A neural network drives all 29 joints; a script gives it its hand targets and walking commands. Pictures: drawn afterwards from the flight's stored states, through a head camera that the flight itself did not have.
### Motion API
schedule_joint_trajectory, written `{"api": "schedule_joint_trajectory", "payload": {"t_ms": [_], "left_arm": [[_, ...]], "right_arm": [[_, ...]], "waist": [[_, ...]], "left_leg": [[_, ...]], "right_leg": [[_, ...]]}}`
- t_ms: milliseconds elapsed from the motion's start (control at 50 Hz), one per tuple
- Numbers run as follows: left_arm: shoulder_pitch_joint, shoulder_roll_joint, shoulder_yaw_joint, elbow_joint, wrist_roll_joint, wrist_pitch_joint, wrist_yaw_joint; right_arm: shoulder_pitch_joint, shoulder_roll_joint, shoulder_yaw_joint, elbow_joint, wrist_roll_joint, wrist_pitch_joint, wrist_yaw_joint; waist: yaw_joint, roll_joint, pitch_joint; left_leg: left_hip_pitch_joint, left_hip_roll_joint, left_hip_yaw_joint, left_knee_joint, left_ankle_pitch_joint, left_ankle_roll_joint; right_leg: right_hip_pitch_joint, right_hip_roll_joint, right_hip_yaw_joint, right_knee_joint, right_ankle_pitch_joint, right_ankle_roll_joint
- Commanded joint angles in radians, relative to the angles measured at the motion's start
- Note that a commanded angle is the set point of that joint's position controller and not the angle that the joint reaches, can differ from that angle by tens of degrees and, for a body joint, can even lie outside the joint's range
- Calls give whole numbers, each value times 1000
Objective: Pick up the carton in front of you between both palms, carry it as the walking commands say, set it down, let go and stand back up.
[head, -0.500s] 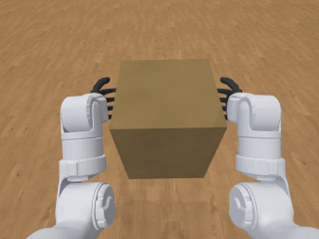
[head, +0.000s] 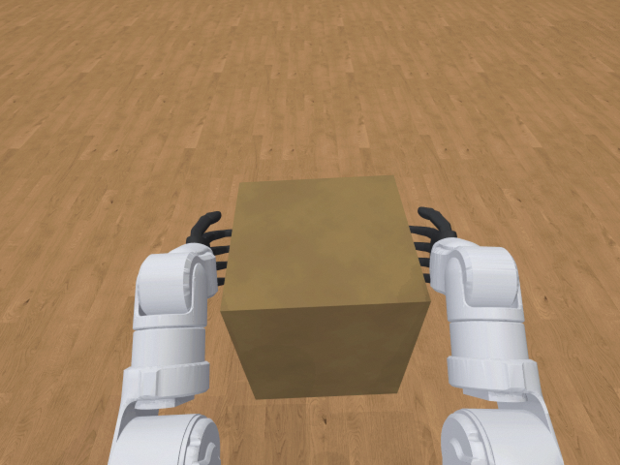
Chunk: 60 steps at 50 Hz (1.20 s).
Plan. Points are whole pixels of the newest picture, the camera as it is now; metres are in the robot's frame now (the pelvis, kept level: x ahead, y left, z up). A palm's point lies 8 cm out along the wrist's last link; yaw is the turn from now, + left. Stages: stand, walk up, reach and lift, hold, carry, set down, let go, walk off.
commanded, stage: carry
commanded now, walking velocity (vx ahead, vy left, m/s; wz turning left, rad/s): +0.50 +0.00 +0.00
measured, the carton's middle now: (321, 292) +0.36 +0.00 +0.03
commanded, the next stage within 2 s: none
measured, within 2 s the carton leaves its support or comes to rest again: neither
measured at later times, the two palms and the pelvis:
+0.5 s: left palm (254, 161) +0.57 +0.11 +0.10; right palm (431, 163) +0.58 -0.18 +0.09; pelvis +0.31 -0.04 +0.00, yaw +2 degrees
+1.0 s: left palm (248, 85) +0.89 +0.16 +0.08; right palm (379, 83) +0.88 -0.14 +0.09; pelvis +0.62 +0.01 +0.00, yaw -1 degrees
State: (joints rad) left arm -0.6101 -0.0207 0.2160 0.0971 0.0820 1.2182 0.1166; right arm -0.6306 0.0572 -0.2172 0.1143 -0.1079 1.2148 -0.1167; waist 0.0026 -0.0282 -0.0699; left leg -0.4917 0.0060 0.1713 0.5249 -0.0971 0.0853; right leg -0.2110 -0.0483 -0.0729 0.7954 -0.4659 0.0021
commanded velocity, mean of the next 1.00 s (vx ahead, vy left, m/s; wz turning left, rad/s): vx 0.50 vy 0.00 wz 0.00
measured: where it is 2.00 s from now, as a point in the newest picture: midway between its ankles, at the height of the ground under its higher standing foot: (313, 300)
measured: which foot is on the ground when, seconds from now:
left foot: down 0.00-0.44, up 0.46-0.90, down 0.92-1.00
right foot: up 0.00-0.40, down 0.42-0.96, up 0.98-1.00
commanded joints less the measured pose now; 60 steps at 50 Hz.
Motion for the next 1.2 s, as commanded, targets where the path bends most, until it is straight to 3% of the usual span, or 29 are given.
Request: {"api": "schedule_joint_trajectory", "payload": {"t_ms": [0, 20, 40, 80, 180, 260, 320, 380, 400, 420, 440, 460, 480, 500, 520, 580, 660, 820, 860, 900, 920, 940, 960, 980, 1000, 1020, 1040, 1080, 1180], "left_arm": [[-619, -1176, -655, -124, -431, 4, -259], [-587, -1190, -666, -155, -430, -2, -259], [-554, -1202, -678, -194, -432, -9, -259], [-485, -1213, -716, -276, -426, -23, -252], [-213, -1145, -800, -422, -355, -50, -228], [-56, -1078, -820, -465, -340, -24, -238], [-16, -1030, -809, -456, -347, 2, -262], [-6, -986, -791, -420, -361, 23, -277], [2, -974, -780, -400, -359, 29, -281], [0, -958, -766, -367, -348, 29, -282], [4, -975, -760, -345, -354, 26, -283], [-15, -1003, -766, -359, -363, 25, -287], [-34, -1038, -773, -365, -372, 19, -290], [-64, -1066, -788, -379, -383, 12, -295], [-86, -1088, -802, -390, -392, 3, -299], [-91, -1101, -815, -410, -414, -16, -310], [-67, -1052, -827, -445, -421, -19, -311], [10, -979, -791, -431, -378, 16, -294], [6, -976, -793, -428, -375, 20, -292], [-3, -975, -800, -429, -374, 23, -290], [-18, -968, -803, -436, -376, 25, -290], [-63, -990, -824, -465, -394, 31, -292], [-70, -1011, -832, -457, -400, 24, -297], [-72, -1046, -837, -440, -400, 11, -299], [-68, -1071, -838, -447, -400, -3, -301], [-69, -1088, -843, -454, -401, -15, -300], [-60, -1099, -851, -456, -396, -26, -297], [-23, -1121, -862, -454, -389, -44, -287], [38, -1087, -865, -495, -364, -60, -261]], "right_arm": [[-508, 1109, 619, -100, 409, -7, 248], [-505, 1137, 640, -158, 418, -11, 254], [-508, 1153, 659, -224, 428, -17, 257], [-480, 1164, 703, -338, 441, -24, 259], [-222, 1084, 797, -481, 426, -30, 281], [-18, 1021, 797, -470, 408, -11, 298], [26, 975, 793, -459, 392, 6, 301], [7, 932, 792, -448, 389, 25, 297], [0, 911, 792, -438, 391, 32, 295], [-32, 909, 802, -455, 402, 44, 294], [-62, 915, 805, -456, 407, 51, 296], [-79, 942, 815, -438, 413, 47, 298], [-86, 974, 817, -431, 419, 38, 301], [-86, 1003, 820, -426, 420, 27, 302], [-81, 1023, 823, -423, 420, 16, 302], [-55, 1057, 834, -428, 402, -12, 288], [-20, 1025, 836, -449, 389, -22, 267], [14, 952, 822, -466, 393, 20, 271], [5, 946, 814, -463, 397, 25, 277], [28, 949, 801, -432, 393, 25, 283], [41, 952, 792, -421, 388, 22, 287], [46, 956, 782, -385, 374, 10, 288], [54, 993, 789, -388, 388, 3, 291], [32, 1019, 796, -414, 400, -6, 294], [19, 1055, 809, -431, 404, -17, 295], [-6, 1081, 819, -452, 413, -28, 297], [-15, 1096, 830, -465, 420, -38, 299], [-2, 1091, 834, -477, 431, -48, 304], [61, 1037, 831, -501, 431, -52, 316]], "waist": [[-32, 254, -509], [-30, 146, -479], [-25, 96, -441], [-24, 125, -437], [-23, 170, -396], [-24, 180, -302], [-24, 190, -227], [1, 139, -237], [18, 83, -282], [26, -165, -341], [33, -288, -326], [24, -208, -305], [19, -113, -309], [14, -25, -289], [10, 2, -274], [7, -89, -267], [10, -75, -217], [21, -109, -118], [18, -122, -121], [-5, -70, -220], [-29, 33, -308], [-34, 314, -417], [-25, 332, -379], [-26, 243, -370], [-22, 132, -376], [-18, 69, -346], [-14, 82, -339], [-12, 135, -333], [-6, 210, -286]], "left_leg": [[869, 382, -641, -171, 106, 170], [813, 363, -562, -169, 177, 143], [742, 343, -486, -190, 232, 112], [669, 308, -369, -242, 223, 66], [684, 251, -220, -267, 299, 53], [639, 224, -138, -283, 328, 35], [600, 220, -101, -267, 319, 10], [441, 175, -3, -34, 357, -40], [280, 149, 17, 145, 224, -70], [14, 46, 8, 458, -16, -114], [-207, -30, -70, 622, -376, -106], [-250, 36, -158, 723, -396, -79], [-232, 80, -177, 729, -354, -62], [-209, 119, -186, 671, -280, -59], [-162, 143, -185, 597, -220, -66], [-104, 125, -116, 438, -129, -92], [-161, 119, -71, 207, -12, -117], [-113, 79, 6, -34, 88, -84], [-7, 55, 47, -72, 42, -67], [329, -5, 108, -93, -34, -51], [554, 135, -98, -132, -163, -21], [791, 383, -573, -228, -233, 126], [809, 417, -674, -293, -39, 149], [776, 395, -556, -255, 81, 135], [716, 377, -470, -235, 129, 107], [625, 360, -385, -247, 189, 73], [560, 339, -306, -271, 198, 41], [502, 310, -197, -283, 278, 31], [486, 243, -28, -248, 476, 15]], "right_leg": [[-568, 36, 78, 447, -42, -5], [-569, -3, 92, 415, 14, -5], [-545, -35, 91, 343, 66, 1], [-460, -37, 63, 192, 105, 15], [-454, -17, -27, -54, 231, 35], [-391, -3, -76, -226, 381, 15], [-309, 5, -113, -318, 442, -10], [16, 60, -199, -366, 339, -27], [215, -25, -90, -354, 258, -39], [394, -292, 393, -458, 104, -163], [463, -377, 622, -572, 157, -245], [408, -383, 546, -559, 247, -242], [339, -350, 456, -548, 294, -215], [260, -326, 372, -571, 256, -178], [182, -300, 295, -609, 205, -145], [109, -248, 140, -668, 141, -121], [172, -229, 71, -694, 218, -138], [294, -204, -38, -621, 518, -102], [296, -200, -68, -537, 646, -83], [178, -144, -156, -251, 775, -44], [-3, -115, -157, -17, 594, -5], [-309, 12, -134, 306, 317, 40], [-484, 56, -12, 438, -12, 29], [-519, -8, 48, 513, -3, 1], [-512, -51, 73, 486, 50, -15], [-474, -80, 79, 408, 104, -17], [-422, -90, 69, 336, 139, -13], [-357, -62, 18, 214, 155, 2], [-303, -13, -73, -113, 293, 21]]}}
